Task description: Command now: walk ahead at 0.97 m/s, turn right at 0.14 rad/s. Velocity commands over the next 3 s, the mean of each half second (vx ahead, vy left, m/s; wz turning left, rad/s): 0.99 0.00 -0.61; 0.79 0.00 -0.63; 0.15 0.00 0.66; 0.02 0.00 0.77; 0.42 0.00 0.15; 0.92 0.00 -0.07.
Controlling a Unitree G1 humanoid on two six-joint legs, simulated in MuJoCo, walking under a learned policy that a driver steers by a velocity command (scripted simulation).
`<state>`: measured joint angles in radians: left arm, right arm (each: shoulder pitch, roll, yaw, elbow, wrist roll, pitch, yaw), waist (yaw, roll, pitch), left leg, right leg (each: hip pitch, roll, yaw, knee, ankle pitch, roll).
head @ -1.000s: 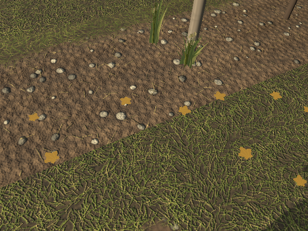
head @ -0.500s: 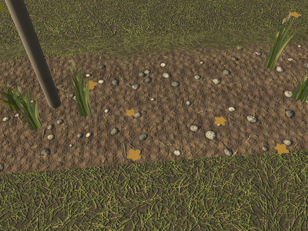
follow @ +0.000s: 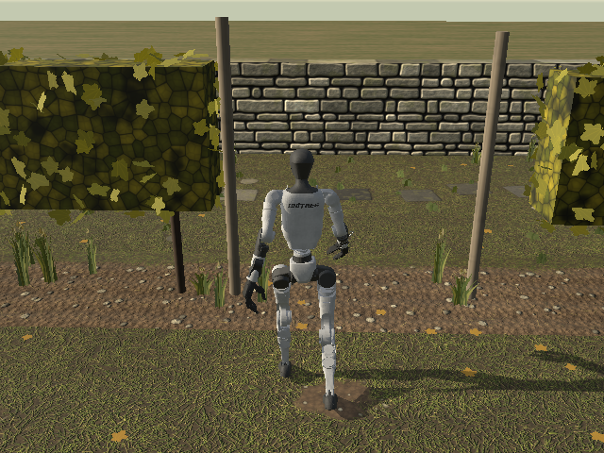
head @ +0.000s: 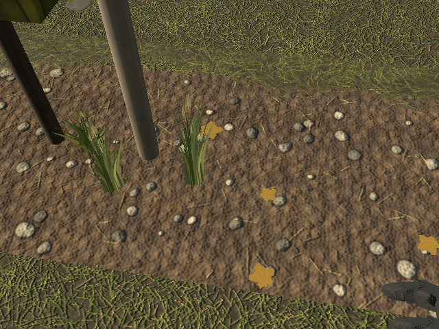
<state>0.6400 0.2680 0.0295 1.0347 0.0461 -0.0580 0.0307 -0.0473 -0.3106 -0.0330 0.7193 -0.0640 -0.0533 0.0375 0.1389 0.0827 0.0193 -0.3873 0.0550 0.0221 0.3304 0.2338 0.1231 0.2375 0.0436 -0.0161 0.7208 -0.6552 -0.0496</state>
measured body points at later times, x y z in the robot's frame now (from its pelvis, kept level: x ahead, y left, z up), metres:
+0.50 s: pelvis +0.47 -0.02 -0.07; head +0.49 -0.03 +0.38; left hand +0.63 +0.24 -0.20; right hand +0.52 -0.29 -0.19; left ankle +0.38 +0.16 -0.63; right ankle +0.51 -0.03 -0.77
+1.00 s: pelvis +0.89 -0.12 -0.03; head +0.93 -0.16 +0.42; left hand +1.21 -0.04 -0.12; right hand +0.71 -0.35 -0.16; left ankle +0.98 -0.04 -0.77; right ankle +0.83 -0.21 -0.70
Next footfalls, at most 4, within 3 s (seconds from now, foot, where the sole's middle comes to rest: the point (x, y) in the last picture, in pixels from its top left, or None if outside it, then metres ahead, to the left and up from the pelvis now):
0.38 right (273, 302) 0.55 -0.04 -0.81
0.80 left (287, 184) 1.01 -0.06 -0.81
1.14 right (362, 186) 1.03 -0.34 -0.81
1.56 left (294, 174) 1.05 -0.09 -0.81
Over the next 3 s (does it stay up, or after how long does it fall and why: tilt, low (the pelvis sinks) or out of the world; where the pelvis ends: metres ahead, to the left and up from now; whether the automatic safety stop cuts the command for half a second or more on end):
stays up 1.40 -0.14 -0.05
